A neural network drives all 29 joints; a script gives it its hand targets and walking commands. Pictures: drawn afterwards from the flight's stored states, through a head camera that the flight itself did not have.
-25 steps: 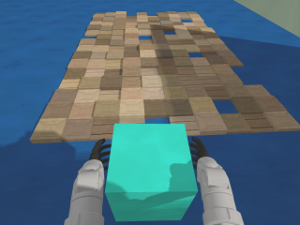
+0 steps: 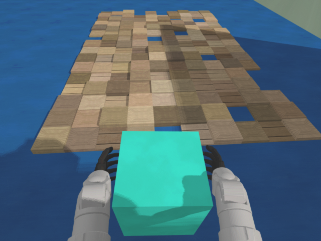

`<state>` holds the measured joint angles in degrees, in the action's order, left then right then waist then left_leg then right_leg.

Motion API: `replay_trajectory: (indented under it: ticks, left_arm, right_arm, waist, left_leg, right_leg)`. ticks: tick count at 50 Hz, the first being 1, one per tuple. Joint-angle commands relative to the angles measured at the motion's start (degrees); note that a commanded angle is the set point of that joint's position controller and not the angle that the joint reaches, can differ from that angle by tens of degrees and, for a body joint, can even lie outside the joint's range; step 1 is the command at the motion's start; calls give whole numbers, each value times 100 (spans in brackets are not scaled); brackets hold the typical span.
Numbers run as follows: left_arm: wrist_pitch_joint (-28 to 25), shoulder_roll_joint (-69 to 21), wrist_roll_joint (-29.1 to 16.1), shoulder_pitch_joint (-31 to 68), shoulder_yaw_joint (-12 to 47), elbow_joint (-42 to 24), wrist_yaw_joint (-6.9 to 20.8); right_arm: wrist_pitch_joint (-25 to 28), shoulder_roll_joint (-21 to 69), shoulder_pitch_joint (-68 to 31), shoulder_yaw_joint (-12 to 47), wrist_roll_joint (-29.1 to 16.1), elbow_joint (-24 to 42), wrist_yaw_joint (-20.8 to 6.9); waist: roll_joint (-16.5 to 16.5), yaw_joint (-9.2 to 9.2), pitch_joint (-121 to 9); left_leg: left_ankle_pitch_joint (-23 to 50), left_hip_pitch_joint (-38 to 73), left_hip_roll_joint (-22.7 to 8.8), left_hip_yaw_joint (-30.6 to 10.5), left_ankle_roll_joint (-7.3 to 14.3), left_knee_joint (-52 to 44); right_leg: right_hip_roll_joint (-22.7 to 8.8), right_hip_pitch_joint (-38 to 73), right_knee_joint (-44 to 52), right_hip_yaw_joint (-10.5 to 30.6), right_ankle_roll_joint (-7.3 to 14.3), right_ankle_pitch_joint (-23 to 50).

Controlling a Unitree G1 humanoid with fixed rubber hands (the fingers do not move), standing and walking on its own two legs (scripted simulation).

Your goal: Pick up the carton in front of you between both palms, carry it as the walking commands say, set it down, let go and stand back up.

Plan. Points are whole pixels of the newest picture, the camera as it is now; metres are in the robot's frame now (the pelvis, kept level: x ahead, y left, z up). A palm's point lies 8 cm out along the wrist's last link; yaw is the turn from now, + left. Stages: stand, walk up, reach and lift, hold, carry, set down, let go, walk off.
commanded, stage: reach and lift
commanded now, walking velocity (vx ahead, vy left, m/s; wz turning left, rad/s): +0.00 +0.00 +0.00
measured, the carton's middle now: (159, 185) +0.30 +0.00 -0.04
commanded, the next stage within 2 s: hold in 0.30 s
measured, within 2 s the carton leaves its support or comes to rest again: neither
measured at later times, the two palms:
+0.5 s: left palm (100, 175) +0.28 +0.15 +0.05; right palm (221, 172) +0.28 -0.15 +0.05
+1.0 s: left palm (104, 165) +0.30 +0.14 +0.07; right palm (224, 165) +0.30 -0.16 +0.06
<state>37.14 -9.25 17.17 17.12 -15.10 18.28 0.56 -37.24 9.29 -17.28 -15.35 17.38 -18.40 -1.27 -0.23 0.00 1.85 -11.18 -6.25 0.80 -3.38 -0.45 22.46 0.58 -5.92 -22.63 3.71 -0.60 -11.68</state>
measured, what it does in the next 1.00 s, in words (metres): stands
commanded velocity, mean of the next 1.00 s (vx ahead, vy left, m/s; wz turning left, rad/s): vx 0.10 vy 0.00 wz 0.00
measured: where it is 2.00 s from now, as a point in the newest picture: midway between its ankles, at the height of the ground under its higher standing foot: (158, 207)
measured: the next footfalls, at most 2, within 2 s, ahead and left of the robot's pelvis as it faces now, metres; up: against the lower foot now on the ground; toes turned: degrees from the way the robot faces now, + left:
left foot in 1.28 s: +0.19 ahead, +0.10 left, +0.00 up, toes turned +11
right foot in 1.64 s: +0.48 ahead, -0.13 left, +0.00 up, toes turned -14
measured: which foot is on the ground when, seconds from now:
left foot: down 0.00-1.00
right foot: down 0.00-1.00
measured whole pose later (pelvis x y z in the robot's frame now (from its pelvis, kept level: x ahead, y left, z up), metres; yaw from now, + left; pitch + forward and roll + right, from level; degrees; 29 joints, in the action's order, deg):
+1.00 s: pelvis +0.01 -0.01 -0.01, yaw -2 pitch -1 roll +0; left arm 46.6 -7.8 12.6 15.3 -12.2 8.3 -0.4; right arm -47.4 8.9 -15.8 -10.8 14.3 -8.1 0.7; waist 1.4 -1.3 -6.1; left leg -14.5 -12.9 -0.9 -1.9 -0.5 28.2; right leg 0.0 -13.7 -29.9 -1.4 -0.3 -19.5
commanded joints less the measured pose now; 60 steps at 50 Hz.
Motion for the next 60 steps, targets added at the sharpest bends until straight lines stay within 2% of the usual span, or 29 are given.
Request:
replay_trajectory:
  ticks: [1, 15, 20, 23, 27, 33, 41, 42, 44, 45, 46, 47, 48, 49, 50, 51, 52, 53, 54, 55, 56, 57, 58, 60]
  left_arm:
    - [-121, -5374, -1370, 2497, 3048, -194, 1324]
    - [65, -5269, -1499, 2354, 3222, -583, 1302]
    - [276, -5201, -1723, 2151, 3579, -1153, 1251]
    - [458, -4970, -1594, 1987, 3380, -1062, 1214]
    - [505, -4944, -1525, 2267, 3231, -897, 1270]
    - [444, -5132, -1591, 2757, 3304, -849, 1322]
    - [435, -5187, -1499, 2891, 3190, -580, 1329]
    - [487, -5157, -1578, 3121, 3295, -588, 1318]
    - [528, -5149, -1715, 3172, 3403, -762, 1280]
    - [558, -5174, -1792, 3239, 3513, -907, 1263]
    - [607, -5186, -1887, 3281, 3615, -1039, 1252]
    - [684, -5163, -1993, 3283, 3740, -1168, 1239]
    - [770, -5139, -2126, 3276, 3890, -1276, 1225]
    - [878, -5141, -2279, 3307, 4062, -1382, 1211]
    - [1015, -5159, -2435, 3333, 4201, -1478, 1200]
    - [1160, -5073, -2523, 3175, 4268, -1591, 1162]
    - [1325, -4921, -2551, 3078, 4265, -1657, 1118]
    - [1504, -4849, -2614, 2997, 4337, -1732, 1056]
    - [1676, -4726, -2649, 3017, 4353, -1954, 990]
    - [1855, -4662, -2727, 3024, 4401, -2168, 934]
    - [2012, -4657, -2835, 3058, 4477, -2378, 896]
    - [2151, -4686, -2952, 2987, 4593, -2596, 857]
    - [2277, -4720, -3066, 2912, 4673, -2815, 831]
    - [2526, -4782, -3226, 2637, 4776, -3118, 818]
  right_arm:
    - [142, 5256, -2483, 3025, -1336, 194, -1288]
    - [-51, 5235, -2339, 3231, -1484, 589, -1240]
    - [-280, 5224, -2129, 3584, -1700, 1127, -1174]
    - [-462, 5002, -1952, 3381, -1594, 1030, -1136]
    - [-506, 4964, -2232, 3217, -1524, 877, -1184]
    - [-448, 5146, -2702, 3283, -1573, 808, -1232]
    - [-426, 5152, -2864, 3167, -1494, 558, -1262]
    - [-473, 5133, -3074, 3299, -1574, 626, -1252]
    - [-513, 5142, -3060, 3384, -1709, 738, -1205]
    - [-551, 5123, -3107, 3501, -1765, 911, -1170]
    - [-601, 5096, -3110, 3575, -1796, 1018, -1125]
    - [-674, 5096, -3007, 3663, -1835, 1115, -1064]
    - [-771, 5044, -2881, 3756, -1867, 1259, -997]
    - [-894, 4979, -2838, 3852, -1929, 1442, -932]
    - [-1045, 4933, -2850, 3950, -2025, 1612, -886]
    - [-1229, 4879, -2971, 4120, -2151, 1891, -867]
    - [-1414, 4879, -3088, 4281, -2302, 2058, -857]
    - [-1577, 4825, -3264, 4464, -2492, 2184, -858]
    - [-1754, 4887, -3372, 4607, -2718, 2266, -865]
    - [-1921, 4930, -3321, 4713, -2898, 2285, -858]
    - [-2063, 4978, -3252, 4780, -3035, 2312, -848]
    - [-2186, 5002, -3117, 4852, -3160, 2415, -829]
    - [-2298, 5026, -3040, 4925, -3274, 2589, -806]
    - [-2525, 5046, -2797, 4962, -3386, 2904, -756]
  waist:
    - [44, 9, -1620]
    - [12, 4, -1496]
    - [7, 13, -1723]
    - [6, -1, -1212]
    - [0, 5, -872]
    - [11, 14, -1139]
    - [20, 4, -1139]
    - [287, 11, -1466]
    - [404, 16, -1382]
    - [590, 34, -1326]
    - [875, 32, -1385]
    - [1011, 17, -1516]
    - [904, 1, -1648]
    - [770, -21, -1790]
    - [528, -43, -1913]
    - [-441, -109, -1860]
    - [-1480, -192, -1547]
    - [-1286, -182, -1187]
    - [-971, -172, -1212]
    - [-674, -165, -1392]
    - [-634, -167, -1579]
    - [-730, -170, -1743]
    - [-877, -174, -1841]
    - [-994, -194, -1959]
  left_leg:
    - [1275, 583, 457, -55, 1, -279]
    - [1276, 658, 470, -68, 11, -353]
    - [1681, 879, 475, -92, -7, -411]
    - [1191, 720, 472, -71, 11, -523]
    - [500, 540, 444, -43, 50, -541]
    - [335, 534, 428, -33, 48, -452]
    - [180, 523, 412, -10, 33, -455]
    - [-649, -90, -651, -92, 95, -215]
    - [-2971, -549, -738, -497, 210, -611]
    - [-3408, -591, -876, -686, 285, -767]
    - [-3276, -546, -1125, -997, 413, -928]
    - [-2818, -610, -1309, -1171, 535, -1013]
    - [-2525, -773, -1285, -1044, 585, -946]
    - [-2450, -1029, -1114, -758, 563, -687]
    - [-2544, -1441, -891, -381, 460, -220]
    - [-2446, -2007, -460, 316, 195, 838]
    - [-1970, -3008, -76, 860, -28, 2039]
    - [-1655, -3422, -364, 692, -12, 2429]
    - [-1597, -3498, -479, 622, 34, 2410]
    - [-1473, -3423, -521, 636, 50, 2229]
    - [-1292, -3249, -464, 761, 45, 1954]
    - [-1123, -2968, -339, 922, 17, 1657]
    - [-938, -2767, -237, 1058, 1, 1389]
    - [-687, -2316, -133, 1310, -24, 842]
  right_leg:
    - [491, 389, 297, 9, 44, 1232]
    - [479, 513, 367, 34, 17, 1297]
    - [474, 778, 443, 71, -12, 1746]
    - [456, 649, 548, 58, 0, 1264]
    - [430, 389, 579, 17, 43, 563]
    - [417, 390, 483, 5, 64, 409]
    - [414, 319, 470, -15, 78, 214]
    - [-560, -266, 19, -59, 74, -548]
    - [-276, -858, -189, -134, 34, -2400]
    - [-138, -1128, -538, -331, -12, -2470]
    - [-8, -1216, -1117, -633, -53, -1758]
    - [28, -1162, -1349, -800, -74, -1147]
    - [5, -968, -1020, -855, -51, -1076]
    - [21, -520, -499, -896, -2, -1072]
    - [-93, 84, 11, -734, 63, -1169]
    - [-866, 295, 693, 482, 318, -2225]
    - [-1792, 644, 1439, 1996, 719, -3159]
    - [-2157, 515, 1680, 2518, 973, -2942]
    - [-2179, 480, 1623, 2380, 1110, -2419]
    - [-2118, 634, 1500, 1966, 1087, -1816]
    - [-1935, 766, 1396, 1401, 994, -1308]
    - [-1703, 778, 1304, 954, 895, -933]
    - [-1545, 809, 1200, 662, 823, -607]
    - [-1429, 726, 1009, 281, 771, -281]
